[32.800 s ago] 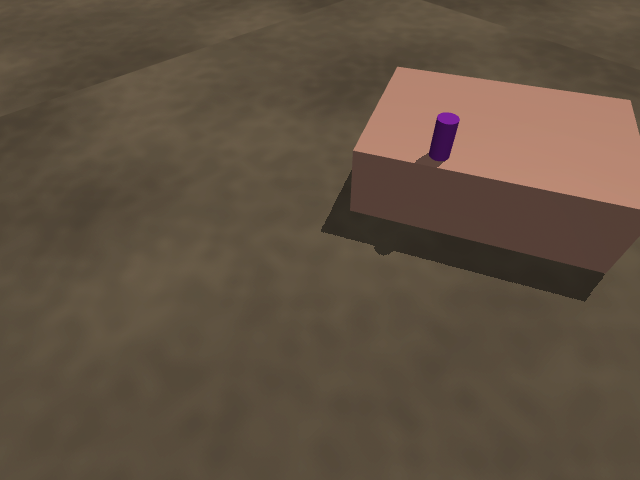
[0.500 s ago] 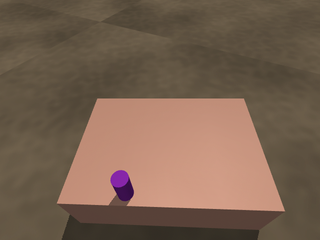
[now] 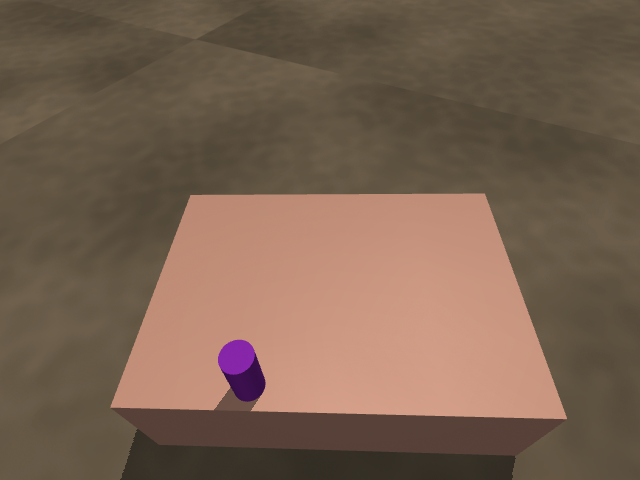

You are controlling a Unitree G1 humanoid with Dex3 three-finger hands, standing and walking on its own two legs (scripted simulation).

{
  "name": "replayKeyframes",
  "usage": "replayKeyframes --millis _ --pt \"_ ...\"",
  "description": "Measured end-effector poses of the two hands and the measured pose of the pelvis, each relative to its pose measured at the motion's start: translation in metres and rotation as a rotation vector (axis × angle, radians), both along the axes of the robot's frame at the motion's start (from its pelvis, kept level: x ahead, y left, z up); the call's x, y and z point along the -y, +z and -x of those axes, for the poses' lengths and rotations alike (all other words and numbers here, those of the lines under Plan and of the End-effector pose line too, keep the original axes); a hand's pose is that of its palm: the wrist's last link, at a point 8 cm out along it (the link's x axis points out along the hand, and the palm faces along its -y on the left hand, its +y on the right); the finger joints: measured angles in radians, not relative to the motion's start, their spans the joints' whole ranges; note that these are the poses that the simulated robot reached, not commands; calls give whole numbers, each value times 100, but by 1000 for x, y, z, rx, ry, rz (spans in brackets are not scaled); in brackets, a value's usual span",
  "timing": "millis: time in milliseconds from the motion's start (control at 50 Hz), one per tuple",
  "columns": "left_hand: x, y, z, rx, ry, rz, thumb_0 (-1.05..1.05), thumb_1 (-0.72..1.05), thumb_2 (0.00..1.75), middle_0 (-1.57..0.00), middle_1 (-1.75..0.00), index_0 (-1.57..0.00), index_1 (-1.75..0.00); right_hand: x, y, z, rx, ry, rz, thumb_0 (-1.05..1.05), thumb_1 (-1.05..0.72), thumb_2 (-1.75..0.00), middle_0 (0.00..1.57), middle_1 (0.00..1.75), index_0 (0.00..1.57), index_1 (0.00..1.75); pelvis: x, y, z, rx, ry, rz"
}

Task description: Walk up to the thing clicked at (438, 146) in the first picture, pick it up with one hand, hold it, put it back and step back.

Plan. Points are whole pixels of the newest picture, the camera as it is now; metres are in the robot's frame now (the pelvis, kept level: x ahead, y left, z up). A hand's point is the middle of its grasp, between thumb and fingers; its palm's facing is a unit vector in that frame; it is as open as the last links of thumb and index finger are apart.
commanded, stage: stand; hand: left
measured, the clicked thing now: (243, 371) +0.41 +0.21 -0.37
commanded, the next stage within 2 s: step back in 0.02 s
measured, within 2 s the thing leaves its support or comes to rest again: neither
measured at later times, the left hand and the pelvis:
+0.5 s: hand out of the picture +0.07 +0.31 -0.18, palm faces -0.06 -0.93 -0.37, open 7.4 cm; pelvis -0.07 +0.05 -0.02, yaw -1 degrees
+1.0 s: hand out of the picture -0.02 +0.34 -0.17, palm faces -0.03 -0.92 -0.38, open 7.4 cm; pelvis -0.17 +0.08 -0.03, yaw -1 degrees
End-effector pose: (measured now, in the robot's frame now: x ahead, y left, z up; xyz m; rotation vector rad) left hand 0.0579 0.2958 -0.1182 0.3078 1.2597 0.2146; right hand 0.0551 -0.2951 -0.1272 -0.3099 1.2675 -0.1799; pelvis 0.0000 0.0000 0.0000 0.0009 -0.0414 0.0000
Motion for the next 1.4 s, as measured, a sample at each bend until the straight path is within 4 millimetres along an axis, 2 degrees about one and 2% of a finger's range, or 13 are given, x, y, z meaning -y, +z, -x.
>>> replayKeyframes --millis 100,200,320,420,560,680,840,920,980,1040,1120,1260,1400 --pt "-6 -1 -5 27 19 -8 0 90 90 -20 -30 -20 -30 4 -2 -4 11 -12 3 0 -90 -90 21 29 21 30 -2 -5 9 -10 2 7" --pt "-25 -4 -13 57 -14 -34 0 90 90 -20 -30 -20 -30 6 -1 0 23 -17 40 0 -90 -90 21 29 20 30 -15 -12 28 -19 1 -2" --pt "-57 -21 -35 135 -63 -43 0 90 90 -20 -30 -20 -30 -6 -1 36 -4 -13 114 0 -90 -90 20 29 20 30 -43 -30 49 -38 11 6" --pt "-63 -23 -31 135 -64 -38 0 91 90 -20 -29 -20 -30 -25 6 72 -66 -19 116 0 -90 -90 21 29 20 30 -49 -22 63 -35 8 14" --pt "-56 -24 7 62 -110 -21 0 91 90 -20 -29 -20 -30 -36 3 84 1 -51 98 0 -90 -90 21 30 21 30 -54 -20 80 -31 -38 15" --pt "-46 -23 36 55 -124 -39 0 91 90 -20 -29 -20 -30 -31 -18 87 59 -65 54 0 -90 -90 21 30 21 30 -48 -30 98 -8 -62 31" --pt "-49 0 65 116 -103 -41 0 90 90 -20 -30 -21 -30 -40 -8 98 86 -28 39 0 -90 -90 21 30 21 30 -55 -18 128 -19 -59 -15" --pt "-63 1 74 170 -106 -48 0 90 90 -21 -30 -21 -30 -45 -5 114 77 5 68 0 -90 -90 21 30 21 30 -65 -21 147 -25 -34 -6" --pt "-78 -9 83 198 -102 -38 0 90 90 -20 -30 -21 -30 -51 -5 130 78 28 98 0 -90 -90 21 30 21 30 -76 -30 163 -20 -10 4" --pt "-90 -17 100 178 -85 -33 0 90 90 -20 -30 -20 -30 -62 2 150 71 35 103 0 -90 -90 21 29 20 30 -82 -29 179 -2 -27 -5" --pt "-96 -17 128 130 -66 -22 0 91 90 -20 -29 -20 -30 -69 19 174 72 22 111 0 -90 -90 21 30 21 30 -83 -18 195 -11 -37 23" --pt "-97 -20 188 39 -87 -22 0 91 90 -20 -29 -20 -30 -64 30 200 144 -6 128 0 -90 -90 21 30 21 30 -80 -15 230 -16 -87 30" --pt "-76 -23 233 11 -134 -36 0 91 90 -20 -29 -20 -30 -38 14 242 193 -25 113 0 -90 -90 21 30 21 30 -63 -27 278 -7 -135 11"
